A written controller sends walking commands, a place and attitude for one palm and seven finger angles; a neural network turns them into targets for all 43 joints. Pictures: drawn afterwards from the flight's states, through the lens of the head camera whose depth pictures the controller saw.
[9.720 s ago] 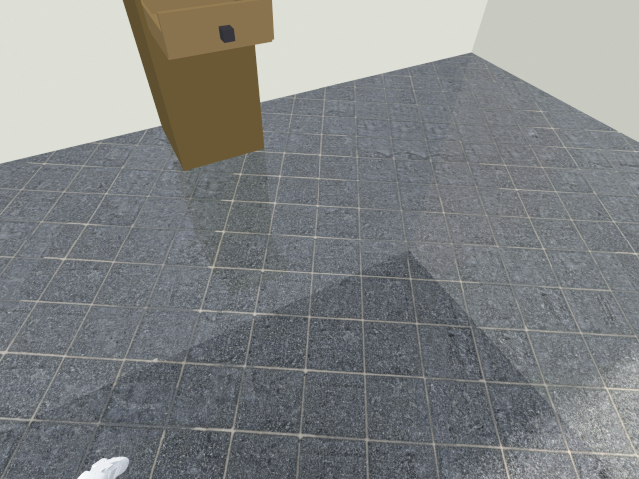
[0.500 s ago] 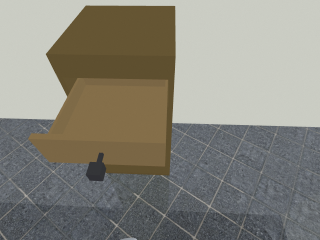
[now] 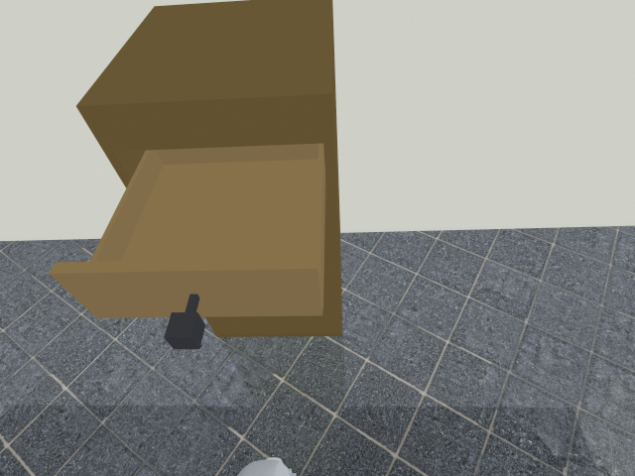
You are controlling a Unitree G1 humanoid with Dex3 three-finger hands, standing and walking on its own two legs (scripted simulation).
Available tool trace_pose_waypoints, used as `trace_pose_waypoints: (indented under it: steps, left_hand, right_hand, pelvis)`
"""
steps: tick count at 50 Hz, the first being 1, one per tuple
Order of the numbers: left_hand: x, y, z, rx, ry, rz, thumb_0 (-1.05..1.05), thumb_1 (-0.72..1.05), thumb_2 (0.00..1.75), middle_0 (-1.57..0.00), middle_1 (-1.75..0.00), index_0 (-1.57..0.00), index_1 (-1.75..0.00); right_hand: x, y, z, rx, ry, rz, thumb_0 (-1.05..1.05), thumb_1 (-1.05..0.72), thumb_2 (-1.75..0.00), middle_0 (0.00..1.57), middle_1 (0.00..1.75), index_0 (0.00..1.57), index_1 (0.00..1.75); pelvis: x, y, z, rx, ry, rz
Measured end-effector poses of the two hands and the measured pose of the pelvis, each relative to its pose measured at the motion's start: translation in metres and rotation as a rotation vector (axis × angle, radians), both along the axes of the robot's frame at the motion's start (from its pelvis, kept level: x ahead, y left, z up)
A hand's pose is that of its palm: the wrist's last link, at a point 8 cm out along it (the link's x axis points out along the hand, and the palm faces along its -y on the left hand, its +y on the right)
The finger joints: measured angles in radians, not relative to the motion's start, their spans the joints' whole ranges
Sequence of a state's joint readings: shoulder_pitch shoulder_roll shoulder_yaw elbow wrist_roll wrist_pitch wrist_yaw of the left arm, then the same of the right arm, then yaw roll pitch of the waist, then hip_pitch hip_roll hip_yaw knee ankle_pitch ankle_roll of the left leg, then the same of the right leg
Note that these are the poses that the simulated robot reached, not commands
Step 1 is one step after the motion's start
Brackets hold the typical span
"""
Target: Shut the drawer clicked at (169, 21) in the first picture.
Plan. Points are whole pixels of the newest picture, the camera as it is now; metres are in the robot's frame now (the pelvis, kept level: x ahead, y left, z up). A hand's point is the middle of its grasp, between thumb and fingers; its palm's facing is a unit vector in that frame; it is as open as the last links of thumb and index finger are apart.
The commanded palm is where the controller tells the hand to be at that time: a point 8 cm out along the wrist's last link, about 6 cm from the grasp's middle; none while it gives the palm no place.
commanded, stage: come to a stop and stand still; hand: left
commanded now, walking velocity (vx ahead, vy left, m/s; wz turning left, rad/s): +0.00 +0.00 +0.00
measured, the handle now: (188, 318) +0.33 +0.22 -0.03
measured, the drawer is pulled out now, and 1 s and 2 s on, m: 0.28 0.28 0.28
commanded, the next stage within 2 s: look again from close up in 0.58 s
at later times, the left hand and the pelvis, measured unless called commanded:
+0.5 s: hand out of the picture -0.03 +0.16 -0.16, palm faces +0.05 -0.98 -0.20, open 7.3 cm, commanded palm none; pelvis -0.02 -0.01 +0.02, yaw +0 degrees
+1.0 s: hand out of the picture +0.02 +0.19 -0.17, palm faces +0.04 -0.98 -0.21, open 7.4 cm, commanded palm none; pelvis +0.00 +0.01 +0.01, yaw +1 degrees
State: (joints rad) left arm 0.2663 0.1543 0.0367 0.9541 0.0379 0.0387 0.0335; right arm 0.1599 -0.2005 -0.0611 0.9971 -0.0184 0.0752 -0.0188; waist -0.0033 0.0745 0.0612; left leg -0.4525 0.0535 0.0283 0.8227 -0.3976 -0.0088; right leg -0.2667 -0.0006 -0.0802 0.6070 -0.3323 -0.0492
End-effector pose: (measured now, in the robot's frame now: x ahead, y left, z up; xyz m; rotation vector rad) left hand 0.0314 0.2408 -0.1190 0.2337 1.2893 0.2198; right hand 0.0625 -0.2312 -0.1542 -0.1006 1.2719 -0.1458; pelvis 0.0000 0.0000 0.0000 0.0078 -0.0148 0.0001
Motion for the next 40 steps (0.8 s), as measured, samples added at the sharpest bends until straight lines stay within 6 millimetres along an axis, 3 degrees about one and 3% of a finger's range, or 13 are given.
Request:
trace_pose_waypoints:
  steps: [5,14,30,35,40]
  left_hand:
    - [-0.004,-0.02,0.0,-0.041,-0.002,-0.007,0.01,0.9,0.9,-0.2,-0.3,-0.2,-0.3]
    - [-0.017,-0.025,-0.012,-0.085,-0.006,0.032,0.01,0.93,0.9,-0.2,-0.3,-0.2,-0.3]
    - [-0.084,-0.043,-0.009,-0.124,0.143,0.063,0.01,0.91,0.9,-0.19,-0.3,-0.2,-0.3]
    - [-0.091,-0.049,-0.012,-0.149,0.171,0.053,0.01,0.9,0.9,-0.2,-0.3,-0.2,-0.3]
    - [-0.08,-0.037,-0.017,-0.127,0.143,0.019,0.01,0.9,0.9,-0.2,-0.3,-0.2,-0.3]
  right_hand:
    - [-0.035,-0.009,0.008,-0.008,0.069,-0.02,0.0,-0.91,-0.9,0.2,0.3,0.2,0.3]
    - [-0.085,0.0,0.018,-0.027,0.162,0.006,0.0,-0.91,-0.9,0.2,0.3,0.2,0.3]
    - [-0.117,0.022,0.018,0.034,0.205,-0.002,0.0,-0.91,-0.9,0.2,0.3,0.2,0.3]
    - [-0.128,0.023,0.021,0.026,0.24,-0.012,0.0,-0.91,-0.9,0.2,0.3,0.2,0.3]
    - [-0.119,0.014,0.017,-0.011,0.199,-0.017,0.0,-0.91,-0.9,0.2,0.3,0.2,0.3]
  pelvis:
    - [-0.006,-0.008,0.007,-0.002,0.013,0.005]
    - [-0.015,-0.014,0.011,-0.004,0.0,0.011]
    - [-0.022,-0.012,0.017,-0.006,0.004,0.002]
    - [-0.021,-0.01,0.016,-0.003,0.012,0.002]
    - [-0.02,-0.005,0.008,-0.012,0.033,0.015]
